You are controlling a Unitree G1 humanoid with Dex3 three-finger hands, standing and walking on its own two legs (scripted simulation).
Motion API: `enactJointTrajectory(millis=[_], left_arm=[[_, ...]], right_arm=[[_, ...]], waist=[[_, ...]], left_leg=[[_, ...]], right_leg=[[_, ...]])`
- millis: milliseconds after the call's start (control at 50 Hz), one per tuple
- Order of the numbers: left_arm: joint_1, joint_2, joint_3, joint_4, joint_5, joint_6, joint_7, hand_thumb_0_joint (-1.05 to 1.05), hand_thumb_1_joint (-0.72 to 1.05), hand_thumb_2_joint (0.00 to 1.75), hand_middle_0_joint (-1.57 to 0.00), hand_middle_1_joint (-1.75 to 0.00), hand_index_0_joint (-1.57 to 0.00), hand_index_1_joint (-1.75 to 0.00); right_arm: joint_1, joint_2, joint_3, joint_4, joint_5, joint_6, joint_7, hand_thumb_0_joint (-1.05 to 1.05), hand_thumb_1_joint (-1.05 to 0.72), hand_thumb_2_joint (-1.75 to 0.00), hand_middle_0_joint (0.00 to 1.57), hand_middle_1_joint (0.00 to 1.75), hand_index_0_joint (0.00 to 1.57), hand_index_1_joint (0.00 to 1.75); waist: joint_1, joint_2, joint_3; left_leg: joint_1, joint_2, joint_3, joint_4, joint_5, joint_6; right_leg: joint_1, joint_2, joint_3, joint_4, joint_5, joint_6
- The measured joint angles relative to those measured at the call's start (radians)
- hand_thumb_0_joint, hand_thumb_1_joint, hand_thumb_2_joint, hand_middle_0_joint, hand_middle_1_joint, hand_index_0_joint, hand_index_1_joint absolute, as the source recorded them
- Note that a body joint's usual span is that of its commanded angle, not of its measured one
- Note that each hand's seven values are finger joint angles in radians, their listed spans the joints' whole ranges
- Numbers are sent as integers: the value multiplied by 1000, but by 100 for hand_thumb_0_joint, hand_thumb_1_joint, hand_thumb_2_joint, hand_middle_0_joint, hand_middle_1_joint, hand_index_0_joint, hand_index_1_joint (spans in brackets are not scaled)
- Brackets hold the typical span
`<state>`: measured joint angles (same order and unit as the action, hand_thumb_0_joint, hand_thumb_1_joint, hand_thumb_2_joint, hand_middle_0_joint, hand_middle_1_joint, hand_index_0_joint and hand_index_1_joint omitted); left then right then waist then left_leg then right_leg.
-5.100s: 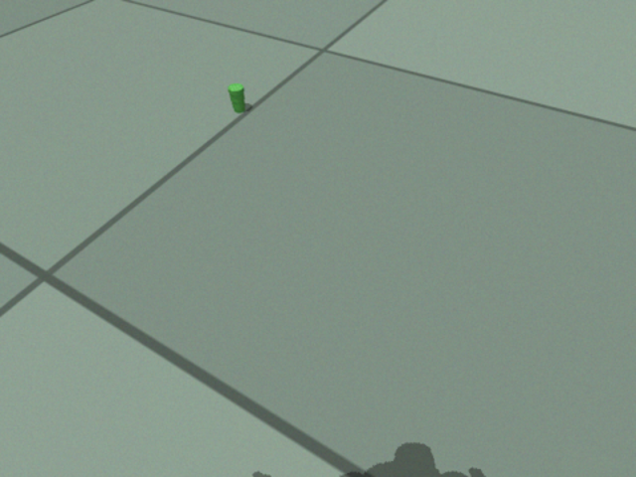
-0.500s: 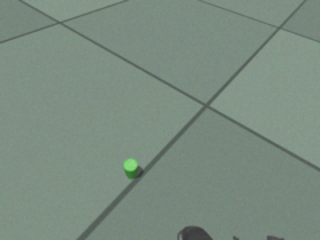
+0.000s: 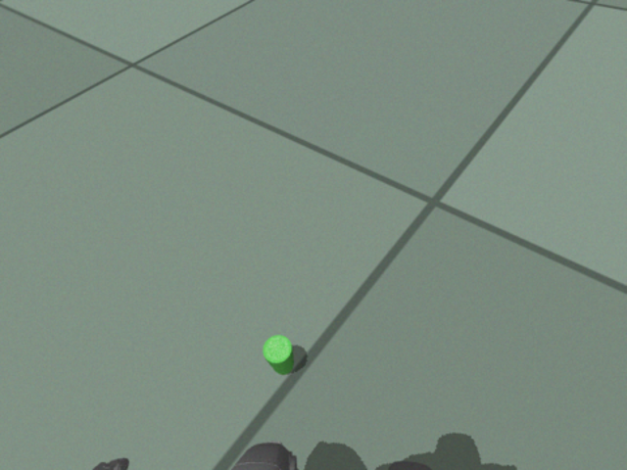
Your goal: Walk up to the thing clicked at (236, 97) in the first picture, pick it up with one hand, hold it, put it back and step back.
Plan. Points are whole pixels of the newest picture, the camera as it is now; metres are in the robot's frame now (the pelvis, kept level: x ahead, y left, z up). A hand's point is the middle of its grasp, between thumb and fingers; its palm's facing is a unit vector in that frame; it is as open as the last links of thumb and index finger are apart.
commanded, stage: walk up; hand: left
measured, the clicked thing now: (280, 357) +0.51 +0.18 -0.70
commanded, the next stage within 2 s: stand in 1.60 s
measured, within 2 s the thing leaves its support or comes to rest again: neither
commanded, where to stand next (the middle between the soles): +0.10 +0.01 m, yaw +0 degrees
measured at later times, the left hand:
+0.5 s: hand out of the picture +0.06 +0.29 -0.16, palm faces +0.02 -0.95 -0.32, open 7.4 cm
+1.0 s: hand out of the picture +0.12 +0.27 -0.14, palm faces +0.01 -0.95 -0.32, open 7.4 cm
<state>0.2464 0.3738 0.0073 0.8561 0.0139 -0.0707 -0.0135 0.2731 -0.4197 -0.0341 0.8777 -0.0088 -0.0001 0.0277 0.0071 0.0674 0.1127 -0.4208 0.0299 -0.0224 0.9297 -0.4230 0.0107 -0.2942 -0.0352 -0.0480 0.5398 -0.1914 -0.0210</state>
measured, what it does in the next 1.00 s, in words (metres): steps on the spot: left foot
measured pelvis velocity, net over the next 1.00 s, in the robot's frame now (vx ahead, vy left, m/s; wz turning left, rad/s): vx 0.04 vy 0.02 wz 0.03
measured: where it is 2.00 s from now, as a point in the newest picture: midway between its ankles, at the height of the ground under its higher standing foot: outside the picture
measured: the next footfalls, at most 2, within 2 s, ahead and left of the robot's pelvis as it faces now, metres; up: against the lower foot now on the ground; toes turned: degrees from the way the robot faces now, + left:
left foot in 0.12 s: +0.11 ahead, +0.15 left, +0.00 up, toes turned +2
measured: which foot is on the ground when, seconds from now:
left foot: up 0.00-0.10, down 0.12-1.00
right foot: down 0.00-1.00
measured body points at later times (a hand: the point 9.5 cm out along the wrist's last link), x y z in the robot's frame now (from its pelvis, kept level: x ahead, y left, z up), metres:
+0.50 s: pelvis +0.03 +0.03 +0.00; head +0.03 +0.04 +0.45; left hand +0.06 +0.34 -0.14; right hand +0.14 -0.26 -0.12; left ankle +0.07 +0.15 -0.73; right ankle +0.07 -0.11 -0.73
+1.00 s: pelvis +0.04 +0.02 +0.01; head +0.04 +0.02 +0.46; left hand +0.12 +0.32 -0.12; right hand +0.13 -0.29 -0.12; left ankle +0.07 +0.15 -0.73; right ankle +0.07 -0.11 -0.73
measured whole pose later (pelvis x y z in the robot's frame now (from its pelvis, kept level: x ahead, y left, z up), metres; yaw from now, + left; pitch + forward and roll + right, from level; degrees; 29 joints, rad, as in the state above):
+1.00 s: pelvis +0.04 +0.02 +0.01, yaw +2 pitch -3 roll +0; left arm 0.07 0.34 0.00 1.16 0.01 -0.02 -0.02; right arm 0.07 -0.36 0.00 1.16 -0.01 0.00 0.02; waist 0.00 0.00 0.05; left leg -0.16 0.03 -0.01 0.35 -0.14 -0.02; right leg -0.14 -0.03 -0.05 0.33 -0.15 0.02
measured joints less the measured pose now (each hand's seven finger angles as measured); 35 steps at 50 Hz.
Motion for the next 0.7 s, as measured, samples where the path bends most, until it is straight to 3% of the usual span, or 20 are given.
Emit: enactJointTrajectory(millis=[80, 140, 180, 240, 340, 500, 700], left_arm=[[-14, 8, -2, 9, 4, 20, 3, 0, 90, 90, -20, -30, -20, -30], [-38, 21, -2, 28, -5, 43, 4, 0, 90, 90, -20, -30, -20, -30], [-58, 24, 0, 51, -16, 62, 8, 0, 90, 90, -20, -30, -20, -30], [-71, 18, -5, 89, -23, 72, 5, 0, 90, 90, -20, -30, -20, -30], [-85, 16, -9, 156, -22, 69, -1, 0, 90, 90, -20, -30, -20, -30], [-75, 7, -14, 252, -18, 66, -8, 0, 90, 90, -20, -30, -20, -30], [-108, -9, -14, 310, -16, 54, -3, 0, 90, 90, -20, -30, -20, -30]], right_arm=[[-15, 5, -2, 35, -3, 0, -5, 1, -91, -90, 20, 30, 20, 30], [-27, 14, -7, 68, -8, -7, -13, 0, -91, -90, 20, 30, 20, 30], [-42, 32, -2, 87, -14, -9, -18, 0, -91, -90, 20, 30, 20, 30], [-61, 45, 17, 104, -12, -9, -13, 1, -91, -90, 20, 30, 20, 30], [-109, 62, 36, 128, -6, -11, -11, 1, -90, -90, 21, 30, 20, 30], [-177, 70, 48, 170, -1, -8, -10, 1, -90, -90, 21, 30, 20, 30], [-243, 62, 41, 215, 12, -12, -11, 1, -91, -90, 21, 30, 20, 30]], waist=[[3, -17, -8], [-2, -53, -10], [2, -96, -8], [-7, -99, -21], [-4, -105, -22], [18, -73, -46], [26, -33, -48]], left_leg=[[33, 20, 8, -175, 67, -16], [86, 3, 25, -279, 177, -18], [93, -16, 44, -273, 168, -17], [90, -2, 32, -274, 160, -10], [105, 5, 23, -307, 174, -12], [153, 0, 15, -396, 207, -18], [219, -4, 11, -507, 254, -27]], right_leg=[[-9, -2, -8, 48, -37, 11], [-37, -21, -7, 138, -91, 29], [-42, -37, 17, 162, -112, 30], [-29, -8, 21, 142, -193, 13], [19, 2, 14, 30, -42, 30], [71, -1, 3, -59, -13, 49], [127, -3, -5, -143, 16, 45]])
